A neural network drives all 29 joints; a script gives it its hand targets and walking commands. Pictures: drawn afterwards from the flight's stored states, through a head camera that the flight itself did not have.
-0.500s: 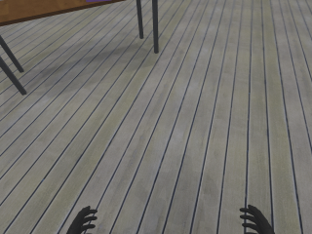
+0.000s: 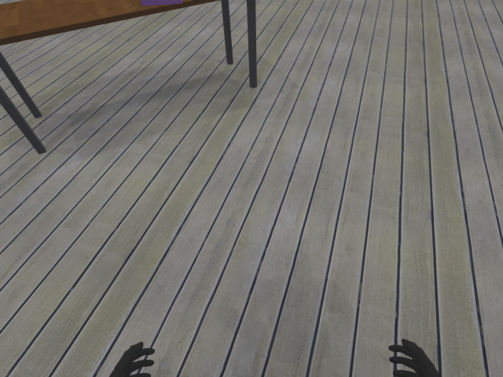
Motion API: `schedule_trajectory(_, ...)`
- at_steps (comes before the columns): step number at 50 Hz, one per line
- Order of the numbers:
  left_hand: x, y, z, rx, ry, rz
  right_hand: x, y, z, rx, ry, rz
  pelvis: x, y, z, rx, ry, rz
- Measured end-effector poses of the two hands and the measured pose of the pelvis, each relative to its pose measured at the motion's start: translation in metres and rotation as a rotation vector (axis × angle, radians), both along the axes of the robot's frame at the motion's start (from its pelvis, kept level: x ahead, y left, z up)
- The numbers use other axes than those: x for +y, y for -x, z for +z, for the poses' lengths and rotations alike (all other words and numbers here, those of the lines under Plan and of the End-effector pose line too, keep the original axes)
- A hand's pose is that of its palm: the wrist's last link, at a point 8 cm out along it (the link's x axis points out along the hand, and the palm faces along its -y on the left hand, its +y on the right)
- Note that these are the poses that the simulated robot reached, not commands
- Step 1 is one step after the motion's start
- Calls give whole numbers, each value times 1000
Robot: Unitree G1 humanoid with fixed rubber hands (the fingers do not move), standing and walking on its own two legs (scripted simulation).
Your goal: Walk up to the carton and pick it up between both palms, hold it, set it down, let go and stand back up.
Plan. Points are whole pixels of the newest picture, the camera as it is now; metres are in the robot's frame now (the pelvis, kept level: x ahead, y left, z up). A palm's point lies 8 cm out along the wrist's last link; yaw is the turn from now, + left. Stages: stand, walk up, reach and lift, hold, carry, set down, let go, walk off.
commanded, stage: stand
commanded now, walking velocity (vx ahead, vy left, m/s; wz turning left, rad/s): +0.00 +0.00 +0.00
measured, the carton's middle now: out of the picture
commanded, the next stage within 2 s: none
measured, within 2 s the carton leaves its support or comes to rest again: neither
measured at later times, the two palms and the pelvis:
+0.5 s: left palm out of the picture +0.10 +0.25 -0.09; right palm out of the picture +0.11 -0.25 -0.09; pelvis +0.00 +0.00 +0.00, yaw +0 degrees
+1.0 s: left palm out of the picture +0.10 +0.25 -0.10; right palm out of the picture +0.11 -0.25 -0.09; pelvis +0.00 +0.00 +0.00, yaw +0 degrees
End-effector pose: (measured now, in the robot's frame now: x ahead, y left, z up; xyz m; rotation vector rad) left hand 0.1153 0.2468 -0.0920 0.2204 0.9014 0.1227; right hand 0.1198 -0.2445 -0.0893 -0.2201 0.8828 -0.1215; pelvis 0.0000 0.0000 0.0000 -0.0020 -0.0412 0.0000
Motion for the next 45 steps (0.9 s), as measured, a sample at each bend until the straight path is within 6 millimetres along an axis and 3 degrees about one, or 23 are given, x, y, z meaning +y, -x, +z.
schedule_trajectory(45, 2, 17, -3, 46, -6, 13, -3, 13, -4, 46, 3, 0, -1, 1, 2, 3, 0, 7)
